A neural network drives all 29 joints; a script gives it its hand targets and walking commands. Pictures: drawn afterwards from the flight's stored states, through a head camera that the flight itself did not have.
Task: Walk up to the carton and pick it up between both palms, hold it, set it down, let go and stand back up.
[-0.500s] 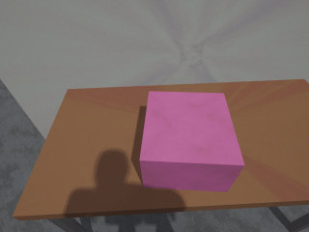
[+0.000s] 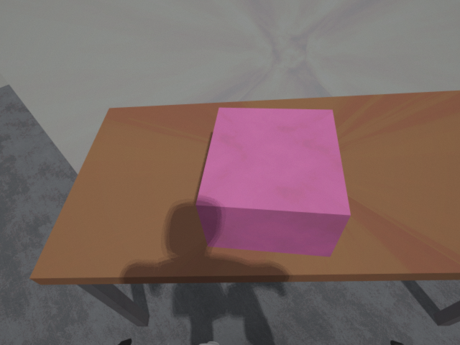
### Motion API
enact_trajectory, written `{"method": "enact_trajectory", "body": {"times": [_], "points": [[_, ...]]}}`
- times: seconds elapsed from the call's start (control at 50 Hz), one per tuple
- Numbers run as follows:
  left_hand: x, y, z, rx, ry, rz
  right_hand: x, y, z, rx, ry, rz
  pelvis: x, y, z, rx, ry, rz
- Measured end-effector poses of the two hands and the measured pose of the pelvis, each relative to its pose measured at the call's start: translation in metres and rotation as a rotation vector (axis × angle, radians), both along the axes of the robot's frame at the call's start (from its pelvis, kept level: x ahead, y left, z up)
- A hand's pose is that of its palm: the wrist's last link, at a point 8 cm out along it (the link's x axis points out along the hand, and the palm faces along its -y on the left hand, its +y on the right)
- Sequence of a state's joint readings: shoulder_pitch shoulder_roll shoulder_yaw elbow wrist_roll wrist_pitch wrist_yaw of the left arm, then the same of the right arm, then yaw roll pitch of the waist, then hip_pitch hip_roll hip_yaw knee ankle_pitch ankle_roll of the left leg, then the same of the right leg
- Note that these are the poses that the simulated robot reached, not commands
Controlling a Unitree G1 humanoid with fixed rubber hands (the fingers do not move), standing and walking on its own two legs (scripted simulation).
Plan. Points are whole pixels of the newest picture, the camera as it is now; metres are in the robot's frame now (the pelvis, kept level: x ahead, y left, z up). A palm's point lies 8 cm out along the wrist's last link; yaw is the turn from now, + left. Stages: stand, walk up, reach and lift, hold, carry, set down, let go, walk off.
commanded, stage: walk up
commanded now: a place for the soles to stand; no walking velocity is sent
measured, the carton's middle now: (270, 177) +0.49 -0.06 -0.04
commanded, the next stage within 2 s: reach and lift in 1.46 s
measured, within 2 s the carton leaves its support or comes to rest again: neither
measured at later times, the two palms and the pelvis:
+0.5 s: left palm out of the picture +0.00 +0.25 -0.12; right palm out of the picture +0.01 -0.23 -0.12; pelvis -0.03 +0.01 +0.01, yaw -4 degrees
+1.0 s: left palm out of the picture +0.08 +0.26 -0.12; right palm out of the picture +0.00 -0.23 -0.13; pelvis -0.01 +0.02 +0.01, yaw -10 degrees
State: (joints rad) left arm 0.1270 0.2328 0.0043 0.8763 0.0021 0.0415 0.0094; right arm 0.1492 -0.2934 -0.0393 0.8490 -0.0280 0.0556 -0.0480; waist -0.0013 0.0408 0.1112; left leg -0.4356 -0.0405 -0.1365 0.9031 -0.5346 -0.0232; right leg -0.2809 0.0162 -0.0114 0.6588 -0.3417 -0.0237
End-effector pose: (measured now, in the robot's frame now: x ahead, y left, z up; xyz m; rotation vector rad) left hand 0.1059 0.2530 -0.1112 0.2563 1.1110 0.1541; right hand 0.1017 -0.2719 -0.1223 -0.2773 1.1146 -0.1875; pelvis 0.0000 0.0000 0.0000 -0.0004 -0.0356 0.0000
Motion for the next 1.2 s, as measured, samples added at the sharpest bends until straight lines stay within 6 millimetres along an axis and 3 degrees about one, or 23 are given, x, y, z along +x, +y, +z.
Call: {"method": "enact_trajectory", "body": {"times": [0.1, 0.26, 0.4, 0.52, 0.72, 0.98, 1.2], "points": [[-0.022, -0.016, 0.001, -0.031, -0.005, 0.006, -0.007, 0.015, 0.001, 0.05, -0.003, 0.035, -0.008, -0.004, 0.005, 0.003, 0.005, 0.004], [-0.063, -0.02, -0.007, -0.081, 0.046, 0.014, -0.04, 0.042, 0.004, 0.117, 0.026, 0.03, -0.021, -0.001, 0.01, 0.014, -0.007, -0.011], [-0.093, -0.01, -0.008, -0.068, 0.124, 0.012, -0.071, 0.044, 0.003, 0.121, 0.064, -0.017, -0.025, 0.004, 0.014, 0.014, -0.003, -0.041], [-0.102, 0.001, -0.007, -0.041, 0.166, -0.004, -0.099, 0.039, 0.0, 0.106, 0.126, -0.066, -0.025, 0.009, 0.014, 0.017, 0.003, -0.068], [-0.081, 0.005, -0.006, -0.021, 0.171, -0.066, -0.118, 0.038, -0.004, 0.096, 0.178, -0.122, -0.018, 0.015, 0.013, 0.024, 0.012, -0.113], [-0.031, 0.003, -0.007, -0.007, 0.113, -0.156, -0.106, 0.041, -0.006, 0.095, 0.148, -0.172, -0.006, 0.021, 0.01, 0.035, 0.016, -0.173], [-0.007, 0.005, -0.007, 0.022, 0.093, -0.209, -0.105, 0.035, -0.011, 0.089, 0.137, -0.213, -0.001, 0.023, 0.005, 0.044, 0.013, -0.218]]}}
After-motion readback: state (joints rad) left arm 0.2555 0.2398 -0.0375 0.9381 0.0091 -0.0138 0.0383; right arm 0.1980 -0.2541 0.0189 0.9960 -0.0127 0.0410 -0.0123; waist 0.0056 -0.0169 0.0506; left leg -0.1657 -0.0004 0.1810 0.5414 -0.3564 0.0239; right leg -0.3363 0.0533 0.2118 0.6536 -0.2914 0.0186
